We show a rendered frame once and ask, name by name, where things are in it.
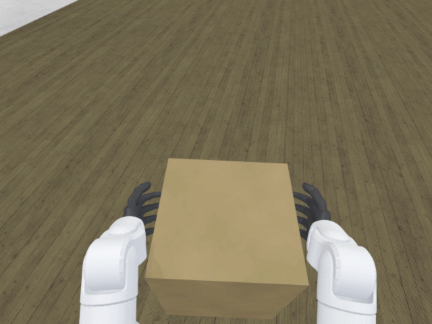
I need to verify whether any robot left forearm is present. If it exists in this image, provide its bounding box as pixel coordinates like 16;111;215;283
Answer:
79;216;146;324

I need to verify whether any robot right hand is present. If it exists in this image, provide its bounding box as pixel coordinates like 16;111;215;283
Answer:
292;183;331;241

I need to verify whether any robot right forearm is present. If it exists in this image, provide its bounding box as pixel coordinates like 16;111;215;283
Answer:
306;220;377;324

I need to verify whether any robot left hand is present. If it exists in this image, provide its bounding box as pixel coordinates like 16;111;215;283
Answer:
122;182;161;236

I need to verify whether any carton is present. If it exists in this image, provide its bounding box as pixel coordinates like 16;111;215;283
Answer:
144;158;309;319

